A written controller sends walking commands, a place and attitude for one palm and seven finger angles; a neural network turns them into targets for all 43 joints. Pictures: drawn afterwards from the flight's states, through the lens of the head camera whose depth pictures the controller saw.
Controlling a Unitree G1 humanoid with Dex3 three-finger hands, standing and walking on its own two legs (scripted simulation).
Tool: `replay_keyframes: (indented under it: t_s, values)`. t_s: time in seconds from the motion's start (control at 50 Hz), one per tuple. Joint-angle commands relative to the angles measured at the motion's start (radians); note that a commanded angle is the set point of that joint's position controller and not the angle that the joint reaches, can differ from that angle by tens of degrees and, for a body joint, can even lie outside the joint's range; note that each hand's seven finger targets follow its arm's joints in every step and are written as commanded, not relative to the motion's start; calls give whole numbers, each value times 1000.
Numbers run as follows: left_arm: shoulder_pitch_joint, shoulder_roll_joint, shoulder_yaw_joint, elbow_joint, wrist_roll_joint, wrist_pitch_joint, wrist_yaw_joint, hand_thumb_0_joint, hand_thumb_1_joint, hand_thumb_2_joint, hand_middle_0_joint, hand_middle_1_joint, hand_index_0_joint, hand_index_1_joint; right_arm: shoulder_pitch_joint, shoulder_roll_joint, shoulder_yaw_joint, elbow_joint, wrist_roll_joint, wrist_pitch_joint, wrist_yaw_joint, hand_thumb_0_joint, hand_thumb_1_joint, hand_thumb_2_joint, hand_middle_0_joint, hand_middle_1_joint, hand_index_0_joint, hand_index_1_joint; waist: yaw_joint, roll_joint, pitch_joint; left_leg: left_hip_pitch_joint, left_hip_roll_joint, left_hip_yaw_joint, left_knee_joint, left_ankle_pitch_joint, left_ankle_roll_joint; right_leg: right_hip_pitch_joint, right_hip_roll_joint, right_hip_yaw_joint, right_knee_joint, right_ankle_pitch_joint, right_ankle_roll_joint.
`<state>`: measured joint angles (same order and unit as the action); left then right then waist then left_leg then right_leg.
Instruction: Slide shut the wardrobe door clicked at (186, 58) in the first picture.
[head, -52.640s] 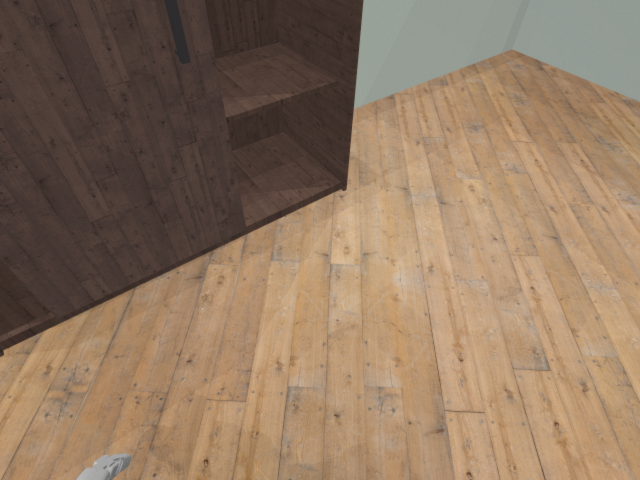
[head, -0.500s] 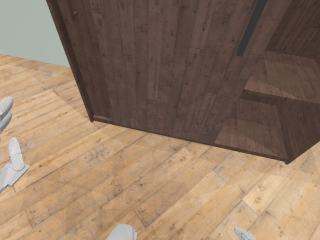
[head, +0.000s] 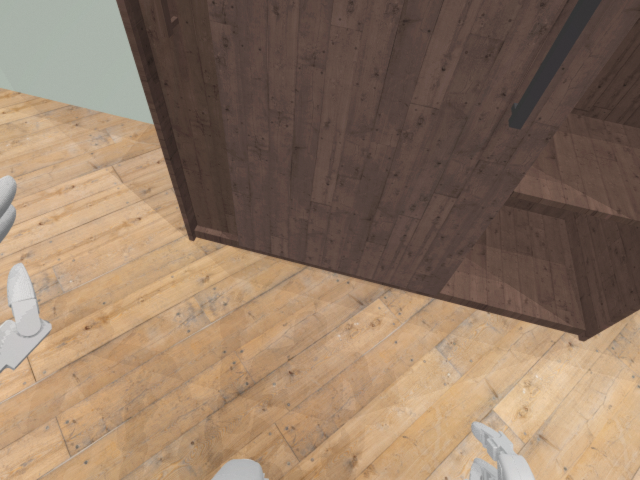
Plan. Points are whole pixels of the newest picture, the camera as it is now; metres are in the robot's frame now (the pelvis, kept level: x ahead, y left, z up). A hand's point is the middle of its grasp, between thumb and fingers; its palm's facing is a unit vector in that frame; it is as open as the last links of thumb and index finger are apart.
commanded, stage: stop stepping back and stand still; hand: left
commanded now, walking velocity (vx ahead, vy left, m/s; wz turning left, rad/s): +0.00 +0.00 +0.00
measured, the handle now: (563, 35) +0.77 -0.30 +0.19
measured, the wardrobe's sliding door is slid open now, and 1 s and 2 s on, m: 0.53 0.53 0.53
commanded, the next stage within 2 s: let the arm hang, fingers relaxed in 1.26 s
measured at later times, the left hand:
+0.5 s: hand (29, 246) +0.26 +0.29 +0.17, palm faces +0.39 -0.79 -0.47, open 7.4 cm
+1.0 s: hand out of the picture +0.23 +0.33 +0.17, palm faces +0.45 -0.80 -0.40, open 7.4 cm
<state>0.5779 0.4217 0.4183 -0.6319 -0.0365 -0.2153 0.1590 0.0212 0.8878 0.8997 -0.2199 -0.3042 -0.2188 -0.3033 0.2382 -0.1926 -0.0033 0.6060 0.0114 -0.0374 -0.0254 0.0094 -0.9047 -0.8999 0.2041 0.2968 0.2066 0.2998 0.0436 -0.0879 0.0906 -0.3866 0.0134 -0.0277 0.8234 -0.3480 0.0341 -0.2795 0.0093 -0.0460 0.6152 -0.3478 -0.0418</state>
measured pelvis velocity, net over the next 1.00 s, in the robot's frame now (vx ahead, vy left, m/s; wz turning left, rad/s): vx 0.03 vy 0.06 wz -0.01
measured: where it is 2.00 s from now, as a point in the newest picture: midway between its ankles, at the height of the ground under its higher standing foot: outside the picture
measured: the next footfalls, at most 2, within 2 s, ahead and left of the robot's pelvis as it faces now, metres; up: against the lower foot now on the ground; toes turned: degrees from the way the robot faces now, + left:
left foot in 0.02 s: +0.05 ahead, +0.15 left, +0.00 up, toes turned -2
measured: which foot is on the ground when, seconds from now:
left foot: up 0.00-0.00, down 0.02-1.00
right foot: down 0.00-1.00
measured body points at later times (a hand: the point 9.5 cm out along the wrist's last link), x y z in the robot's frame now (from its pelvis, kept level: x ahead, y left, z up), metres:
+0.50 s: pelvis +0.05 +0.03 +0.01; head +0.09 +0.06 +0.46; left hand +0.23 +0.33 +0.20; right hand +0.21 -0.21 -0.08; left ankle +0.01 +0.15 -0.73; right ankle +0.02 -0.08 -0.73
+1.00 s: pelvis +0.03 +0.06 +0.01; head +0.03 +0.08 +0.46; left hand +0.20 +0.37 +0.20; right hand +0.19 -0.16 -0.07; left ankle +0.01 +0.15 -0.73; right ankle +0.02 -0.08 -0.73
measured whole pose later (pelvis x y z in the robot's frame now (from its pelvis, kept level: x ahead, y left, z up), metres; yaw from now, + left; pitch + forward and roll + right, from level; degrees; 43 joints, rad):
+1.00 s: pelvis +0.03 +0.06 +0.01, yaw -1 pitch -1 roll -2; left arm 0.49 0.39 0.40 -0.44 -0.05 -0.21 0.15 0.02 0.89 0.90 -0.21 -0.30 -0.21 -0.30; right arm 0.22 -0.18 0.02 0.62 0.02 -0.05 -0.06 0.01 -0.90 -0.90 0.20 0.30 0.21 0.30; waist 0.03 -0.01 0.02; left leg -0.19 -0.03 -0.02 0.50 -0.29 0.05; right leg -0.17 0.00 0.00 0.42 -0.24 0.02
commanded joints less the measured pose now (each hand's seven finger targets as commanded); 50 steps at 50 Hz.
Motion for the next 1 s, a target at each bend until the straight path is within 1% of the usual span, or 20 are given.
replay_keyframes:
  t_s: [0.0, 0.02, 0.04, 0.06, 0.08, 0.16, 0.18, 0.24, 0.26, 0.3, 0.34, 0.36, 0.38, 0.44, 0.5, 0.56, 0.62, 0.74, 0.8, 0.98]
  values:
    - [-239, 246, 184, -259, -4, -93, 63, 0, 900, 900, -200, -300, -200, -300, -85, -127, -66, -133, -2, -98, -47, 0, -900, -900, 200, 300, 200, 300, -36, 338, -205, 370, 109, -125, -426, 211, 54, -95, -84, 120, 67, 153, -32]
    - [-227, 235, 183, -230, -4, -92, 58, 0, 900, 900, -200, -300, -200, -300, -80, -141, -73, -143, 2, -99, -42, 0, -900, -900, 200, 300, 200, 300, -36, 460, -202, 379, 248, -313, -459, 320, 119, -170, -6, 66, 190, -98, 11]
    - [-141, 220, 188, -115, -15, -81, 46, 0, 900, 900, -200, -300, -200, -300, -70, -122, -73, -142, 10, -103, -39, 0, -900, -900, 200, 300, 200, 300, -47, 396, -167, 336, 277, -373, -492, 423, 160, -179, 33, 70, 296, -193, 26]
    - [-52, 202, 178, -5, -13, -54, 23, 0, 900, 900, -200, -300, -200, -300, -53, -108, -67, -118, 3, -92, -31, 0, -900, -900, 200, 300, 200, 300, -63, 315, -178, 360, 225, -277, -428, 588, 151, -160, 22, 63, 281, -171, 32]
    - [-93, 215, 191, -44, -21, -50, 14, 0, 900, 900, -200, -300, -200, -300, -78, -107, -63, -136, 6, -86, -21, 0, -900, -900, 200, 300, 200, 300, -59, 312, -149, 328, 233, -317, -429, 631, 134, -152, 6, 59, 200, -149, 41]
    - [-32, 176, 151, 16, -20, -44, -23, 0, 900, 900, -200, -300, -200, -300, -97, -117, -51, -154, 23, -68, 2, 0, -900, -900, 200, 300, 200, 300, -41, 146, -133, 140, 170, -161, -334, 479, 45, 162, 16, 4, -253, 196, 38]
    - [-12, 192, 158, 29, -21, -40, -26, 0, 900, 900, -200, -300, -200, -300, -99, -117, -52, -159, 25, -65, 0, 0, -900, -900, 200, 300, 200, 300, -45, 76, -165, 78, 140, -121, -272, 400, 38, 245, -20, 57, -256, 299, 20]
    - [5, 175, 125, -39, -45, -29, -26, 0, 900, 900, -200, -300, -200, -300, -90, -130, -77, -176, 38, -69, -2, 0, -900, -900, 200, 300, 200, 300, -63, -87, -191, 23, 1, -17, -107, 154, -24, 221, -237, 343, -259, 480, -124]
    - [4, 199, 143, -71, -45, -40, -15, 0, 900, 900, -200, -300, -200, -300, -91, -120, -66, -170, 33, -64, -5, 0, -900, -900, 200, 300, 200, 300, -59, -74, -206, 16, -1, -18, -121, 28, -31, 231, -272, 366, -262, 520, -154]
    - [-22, 235, 173, -141, -44, -64, 5, 0, 900, 900, -200, -300, -200, -300, -96, -95, -35, -153, 17, -62, -21, 0, -900, -900, 200, 300, 200, 300, -53, 61, -216, 66, 16, -31, -270, 18, -19, 211, -254, 301, -227, 487, -116]
    - [-101, 270, 192, -236, -33, -74, 22, 0, 900, 900, -200, -300, -200, -300, -120, -109, -30, -152, 3, -72, -43, 0, -900, -900, 200, 300, 200, 300, -52, 212, -220, 192, 72, -75, -397, 353, 2, 172, -151, 180, -153, 435, -33]
    - [-89, 249, 180, -220, -31, -77, 26, 0, 900, 900, -200, -300, -200, -300, -121, -105, -29, -149, 2, -76, -52, 0, -900, -900, 200, 300, 200, 300, -39, 255, -236, 254, 116, -130, -405, 496, 18, 149, -82, 125, -130, 412, 3]
    - [-77, 234, 171, -185, -28, -71, 28, 0, 900, 900, -200, -300, -200, -300, -114, -112, -34, -150, 6, -78, -54, 0, -900, -900, 200, 300, 200, 300, -32, 270, -242, 275, 138, -146, -393, 579, 25, 146, -54, 108, -133, 408, 18]
    - [-77, 223, 165, -108, -22, -52, 25, 0, 900, 900, -200, -300, -200, -300, -98, -108, -37, -145, 10, -69, -57, 0, -900, -900, 200, 300, 200, 300, -46, 244, -257, 273, 103, -95, -315, 712, 1, 215, -70, 103, -140, 595, 8]
    - [-53, 175, 128, -19, -26, -46, 13, 0, 900, 900, -200, -300, -200, -300, -94, -125, -48, -147, 19, -58, -48, 0, -900, -900, 200, 300, 200, 300, -50, 161, -265, 252, 86, -72, -289, 666, -11, 242, -92, 125, -144, 664, -6]
    - [-13, 155, 107, -5, -30, -44, 2, 0, 900, 900, -200, -300, -200, -300, -95, -130, -51, -158, 23, -47, -40, 0, -900, -900, 200, 300, 200, 300, -55, 127, -266, 222, 79, -71, -293, 643, -17, 254, -108, 128, -133, 672, -18]
    - [0, 173, 118, -33, -32, -49, 0, 0, 900, 900, -200, -300, -200, -300, -113, -131, -48, -171, 21, -38, -39, 0, -900, -900, 200, 300, 200, 300, -48, 127, -251, 199, 87, -91, -332, 576, -13, 229, -97, 118, -139, 560, -11]
    - [-61, 220, 154, -113, -30, -64, 5, 0, 900, 900, -200, -300, -200, -300, -125, -125, -37, -175, 10, -45, -52, 0, -900, -900, 200, 300, 200, 300, -42, 232, -211, 169, 90, -109, -400, 494, -16, 216, -73, 98, -148, 443, 5]
    - [-90, 185, 122, -80, -26, -64, 6, 0, 900, 900, -200, -300, -200, -300, -116, -119, -35, -160, 7, -55, -55, 0, -900, -900, 200, 300, 200, 300, -39, 246, -202, 185, 87, -103, -420, 425, -16, 199, -59, 94, -166, 392, 13]
    - [-172, 120, 51, 35, -10, -49, 0, 0, 900, 900, -200, -300, -200, -300, -121, -126, -32, -135, 6, -72, -55, 0, -900, -900, 200, 300, 200, 300, -41, 136, -135, 125, 73, -115, -475, 120, 2, 163, -66, 129, -233, 229, 14]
